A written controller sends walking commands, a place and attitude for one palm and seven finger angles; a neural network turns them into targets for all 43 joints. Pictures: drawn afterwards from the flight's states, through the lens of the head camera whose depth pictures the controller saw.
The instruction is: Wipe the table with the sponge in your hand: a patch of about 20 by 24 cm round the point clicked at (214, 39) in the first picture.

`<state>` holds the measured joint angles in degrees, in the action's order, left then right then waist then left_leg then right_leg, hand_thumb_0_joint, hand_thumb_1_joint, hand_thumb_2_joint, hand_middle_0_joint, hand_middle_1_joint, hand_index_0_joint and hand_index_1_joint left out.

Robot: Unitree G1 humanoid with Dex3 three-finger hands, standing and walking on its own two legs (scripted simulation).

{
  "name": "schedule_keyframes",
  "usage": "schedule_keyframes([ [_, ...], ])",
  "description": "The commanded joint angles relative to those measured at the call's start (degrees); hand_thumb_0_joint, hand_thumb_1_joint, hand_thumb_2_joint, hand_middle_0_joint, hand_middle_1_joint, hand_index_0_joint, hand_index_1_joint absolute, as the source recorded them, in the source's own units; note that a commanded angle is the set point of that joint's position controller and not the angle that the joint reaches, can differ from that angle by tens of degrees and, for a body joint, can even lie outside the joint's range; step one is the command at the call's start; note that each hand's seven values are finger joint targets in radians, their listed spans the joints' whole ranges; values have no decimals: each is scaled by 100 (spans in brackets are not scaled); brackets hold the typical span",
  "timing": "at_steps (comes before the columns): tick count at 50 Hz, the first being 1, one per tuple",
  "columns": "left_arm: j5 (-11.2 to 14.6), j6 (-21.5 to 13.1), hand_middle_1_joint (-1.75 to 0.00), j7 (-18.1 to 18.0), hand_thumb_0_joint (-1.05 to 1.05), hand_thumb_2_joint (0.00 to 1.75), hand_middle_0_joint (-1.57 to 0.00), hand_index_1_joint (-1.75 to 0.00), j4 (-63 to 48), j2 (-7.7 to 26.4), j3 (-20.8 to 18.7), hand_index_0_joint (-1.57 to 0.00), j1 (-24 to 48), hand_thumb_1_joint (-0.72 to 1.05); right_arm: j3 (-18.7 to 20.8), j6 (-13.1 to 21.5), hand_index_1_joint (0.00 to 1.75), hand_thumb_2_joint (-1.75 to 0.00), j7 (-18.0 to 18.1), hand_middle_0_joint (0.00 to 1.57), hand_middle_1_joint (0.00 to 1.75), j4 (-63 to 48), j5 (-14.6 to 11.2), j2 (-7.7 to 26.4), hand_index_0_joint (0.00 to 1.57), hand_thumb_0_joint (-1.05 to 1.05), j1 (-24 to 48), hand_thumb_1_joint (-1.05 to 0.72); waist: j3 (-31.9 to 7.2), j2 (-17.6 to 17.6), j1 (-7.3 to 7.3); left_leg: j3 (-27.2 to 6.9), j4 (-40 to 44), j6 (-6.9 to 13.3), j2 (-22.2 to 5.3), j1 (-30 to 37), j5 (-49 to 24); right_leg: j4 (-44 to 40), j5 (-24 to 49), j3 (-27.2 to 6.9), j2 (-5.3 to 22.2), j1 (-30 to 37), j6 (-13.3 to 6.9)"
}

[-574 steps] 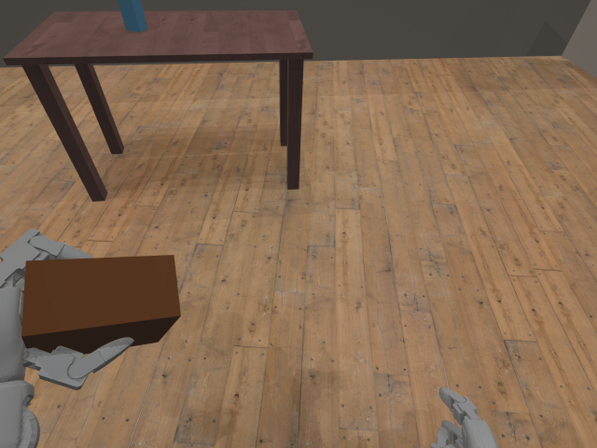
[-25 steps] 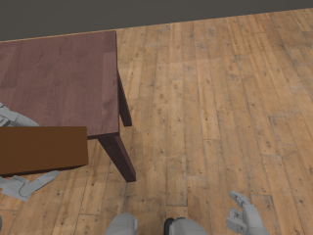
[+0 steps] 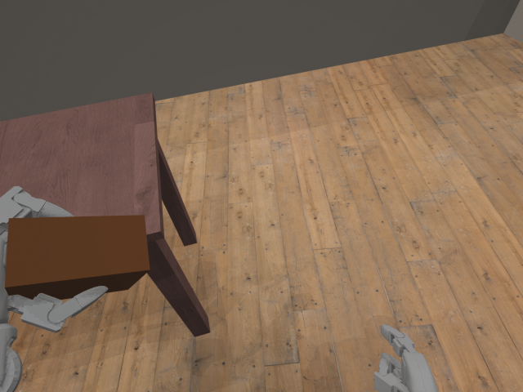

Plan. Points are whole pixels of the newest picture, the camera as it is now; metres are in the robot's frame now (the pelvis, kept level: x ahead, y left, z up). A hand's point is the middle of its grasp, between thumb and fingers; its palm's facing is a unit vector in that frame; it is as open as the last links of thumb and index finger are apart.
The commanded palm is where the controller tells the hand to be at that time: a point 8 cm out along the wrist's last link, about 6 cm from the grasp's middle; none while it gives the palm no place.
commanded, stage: turn to face it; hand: left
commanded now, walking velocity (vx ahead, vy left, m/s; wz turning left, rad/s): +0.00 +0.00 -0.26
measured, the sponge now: (99, 258) +0.23 +0.21 +0.16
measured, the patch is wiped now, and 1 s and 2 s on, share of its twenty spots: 0.00 0.00 0.00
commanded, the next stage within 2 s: come to a stop and stand still in 0.02 s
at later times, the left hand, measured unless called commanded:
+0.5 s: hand (74, 299) +0.17 +0.20 +0.19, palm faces +0.31 -0.83 -0.46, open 10.6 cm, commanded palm +0.11 +0.25 +0.20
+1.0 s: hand (90, 300) +0.17 +0.17 +0.19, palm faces +0.30 -0.80 -0.53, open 10.6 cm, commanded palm +0.11 +0.22 +0.20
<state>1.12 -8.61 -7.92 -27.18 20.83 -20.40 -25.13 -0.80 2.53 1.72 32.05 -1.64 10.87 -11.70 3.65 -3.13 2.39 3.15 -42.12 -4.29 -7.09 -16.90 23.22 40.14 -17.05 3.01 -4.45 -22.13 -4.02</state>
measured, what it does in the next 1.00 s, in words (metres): steps on the spot: left foot, then right foot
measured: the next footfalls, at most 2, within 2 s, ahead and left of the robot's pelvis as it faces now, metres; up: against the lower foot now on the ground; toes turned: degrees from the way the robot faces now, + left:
left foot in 0.46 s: -0.04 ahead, +0.11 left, +0.00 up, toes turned +1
right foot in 0.68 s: +0.01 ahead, -0.13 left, +0.00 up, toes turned -7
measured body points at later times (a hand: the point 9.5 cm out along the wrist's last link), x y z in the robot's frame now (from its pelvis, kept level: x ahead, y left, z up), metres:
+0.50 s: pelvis -0.06 -0.03 +0.03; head -0.04 -0.04 +0.48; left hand +0.15 +0.24 +0.21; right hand +0.08 -0.30 -0.06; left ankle -0.08 +0.10 -0.71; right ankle +0.04 -0.05 -0.71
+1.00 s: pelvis -0.06 -0.05 +0.02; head -0.03 -0.05 +0.47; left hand +0.14 +0.22 +0.22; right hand +0.09 -0.30 -0.07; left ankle -0.05 +0.08 -0.72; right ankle -0.03 -0.12 -0.71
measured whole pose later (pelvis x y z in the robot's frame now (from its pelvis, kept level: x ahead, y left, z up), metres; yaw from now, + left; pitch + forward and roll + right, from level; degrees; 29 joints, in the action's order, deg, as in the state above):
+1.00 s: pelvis -0.06 -0.05 +0.02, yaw -3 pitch +0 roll +0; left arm -0.4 -12.0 -7.1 -30.6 24.8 -20.6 -27.4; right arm 0.6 3.4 3.6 33.2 0.5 12.6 -12.1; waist 4.6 -0.4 1.0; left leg 4.3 -28.7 -0.5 -2.8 -13.6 14.1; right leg 28.0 -11.9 6.2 -1.8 -16.2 -4.2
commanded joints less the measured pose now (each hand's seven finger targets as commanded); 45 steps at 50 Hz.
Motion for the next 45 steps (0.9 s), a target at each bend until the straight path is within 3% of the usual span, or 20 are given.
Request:
schedule_keyframes([
  [1, 128, -436, -160, -144, 0, 130, -120, -160, -1449, 1455, -973, -120, 540, 10, 357, 281, 30, -90, 11, 20, 30, -842, 22, 694, 20, 0, 645, -90, -873, 999, -69, -601, -2365, 137, 478, -1057, 656, -2574, 1404, -3587, 2228, 988, -161],
  [3, 207, -541, -160, -164, 0, 130, -120, -160, -1537, 1296, -972, -120, -110, 10, 207, 128, 30, -90, -10, 20, 30, -738, 72, 532, 20, 0, 638, -90, -1135, 560, -118, -629, -2485, 105, 462, -1263, 92, -2371, 1212, -2832, 1910, 1492, -199],
  [6, 226, -643, -160, -161, 0, 130, -120, -160, -1311, 1186, -998, -120, -479, 10, 257, 21, 30, -90, 3, 20, 30, -669, 78, 568, 20, 0, 648, -90, -1359, 675, -152, -529, -1972, 93, 488, -1244, 21, -2344, 1606, -2265, 1717, 1874, 8],
  [15, 48, -622, -160, -204, 0, 130, -120, -160, -749, 1035, -734, -120, -289, 10, 326, -154, 30, -90, 89, 20, 30, -679, 92, 775, 20, 0, 561, -90, -1283, 1105, -158, -46, 284, 476, 864, -250, 252, -3423, -620, -2108, 1551, 1609, 468],
  [20, -47, -575, -160, -167, 0, 130, -120, -160, -1082, 1048, -517, -120, -29, 10, 417, -198, 30, -90, 68, 20, 30, -731, 90, 861, 20, 0, 318, -90, -1163, 885, -291, 265, 1898, 699, 982, 929, 126, -3612, -1151, -1722, 1331, 1047, 579],
  [21, -47, -597, -160, -150, 0, 130, -120, -160, -1285, 1142, -499, -120, 38, 10, 430, -181, 30, -90, 74, 20, 30, -753, 86, 899, 20, 0, 310, -90, -1167, 486, -286, 105, 2343, 776, 751, 1175, 71, -3262, -1022, -1584, 1201, 957, 559],
  [23, -82, -696, -160, -119, 0, 130, -120, -160, -1578, 1070, -477, -120, 60, 10, 495, -101, 30, -90, 67, 20, 30, -893, 167, 1042, 20, 0, 318, -90, -946, -807, -259, -1291, 3068, 1303, -415, 1284, 908, -1516, -639, -845, 387, 223, 748],
  [24, -82, -663, -160, -146, 0, 130, -120, -160, -1529, 1152, -630, -120, 51, 10, 486, -9, 30, -90, 61, 20, 30, -899, 144, 989, 20, 0, 494, -90, -944, -1230, -210, -1676, 3173, 1646, -1051, 541, 941, 245, -275, -214, 126, 413, 830],
  [25, -66, -616, -160, -189, 0, 130, -120, -160, -1606, 1318, -796, -120, 235, 10, 431, 103, 30, -90, 99, 20, 30, -884, 152, 738, 20, 0, 599, -90, -482, -1326, -260, -1853, 3399, 1785, -1215, -268, 884, 1342, -583, -307, 180, 267, 636],
  [26, -81, -612, -160, -157, 0, 130, -120, -160, -1632, 1466, -939, -120, 324, 10, 435, 208, 30, -90, 113, 20, 30, -817, 148, 683, 20, 0, 504, -90, -316, -1063, -216, -1489, 3331, 1694, -1138, -441, 683, 1891, -611, -326, 262, 53, 564],
  [27, -36, -545, -160, -111, 0, 130, -120, -160, -1005, 1158, -804, -120, -210, 10, 440, 257, 30, -90, 113, 20, 30, -693, 117, 778, 20, 0, 562, -90, 13, -929, -166, -1074, 3125, 1552, -1017, -688, 682, 1841, -716, -351, 396, -79, 533],
  [30, 11, -508, -160, -145, 0, 130, -120, -160, -953, 900, -531, -120, 90, 10, 346, 353, 30, -90, 171, 20, 30, -493, 53, 805, 20, 0, 348, -90, -61, -743, -209, -764, 2364, 1201, -781, -250, -238, -260, -853, 155, 495, 452, 562],
  [32, -64, -554, -160, -161, 0, 130, -120, -160, -1151, 879, -359, -120, 833, 10, 338, 433, 30, -90, 207, 20, 30, -428, 65, 862, 20, 0, 439, -90, -182, -481, -265, -475, 1541, 915, -465, -384, -613, -1576, 24, 308, 509, 1323, 560],
  [33, -106, -568, -160, -169, 0, 130, -120, -160, -970, 929, -384, -120, 1007, 10, 355, 454, 30, -90, 203, 20, 30, -384, 75, 835, 20, 0, 384, -90, -260, 46, -344, -192, 883, 722, -168, -665, -468, -1857, 442, -352, 964, 1643, 322],
  [34, -109, -574, -160, -195, 0, 130, -120, -160, -933, 1125, -462, -120, 1171, 10, 322, 452, 30, -90, 206, 20, 30, -434, 65, 709, 20, 0, 403, -90, -379, 1195, -394, 166, 49, 462, 376, -1066, -30, -2101, 1178, -1745, 1868, 1707, -94],
  [35, -51, -536, -160, -153, 0, 130, -120, -160, -768, 1098, -449, -120, 1138, 10, 388, 467, 30, -90, 163, 20, 30, -415, 33, 719, 20, 0, 391, -90, -708, 1885, -238, 88, -974, 360, 620, -975, 678, -2597, 763, -2688, 2457, 1567, -386],
  [36, -32, -517, -160, -135, 0, 130, -120, -160, -792, 1153, -479, -120, 1011, 10, 427, 418, 30, -90, 140, 20, 30, -422, 41, 824, 20, 0, 590, -90, -581, 1489, -146, -273, -1541, 347, 545, -933, 708, -2867, 341, -3054, 2562, 1243, -365],
  [38, 8, -580, -160, -144, 0, 130, -120, -160, -1006, 1156, -608, -120, 469, 10, 205, 327, 30, -90, 115, 20, 30, -402, 88, 539, 20, 0, 692, -90, -530, 769, -168, -385, -1672, 311, 412, -926, 147, -2644, 848, -2222, 2401, 1206, -503],
  [40, 6, -673, -160, -174, 0, 130, -120, -160, -1236, 1188, -747, -120, 119, 10, 165, 256, 30, -90, 114, 20, 30, -439, 112, 495, 20, 0, 693, -90, -738, 716, -170, -199, -1069, 303, 415, -718, 59, -2446, 1568, -1500, 2222, 1382, -472],
  [45, 47, -678, -160, -258, 0, 130, -120, -160, -1435, 1154, -892, -120, -282, 10, 138, 224, 30, -90, 165, 20, 30, -611, 177, 461, 20, 0, 552, -90, -1042, 771, -140, 141, 833, 357, 598, -9, -457, -2315, 1391, -1145, 1860, 1559, -337],
])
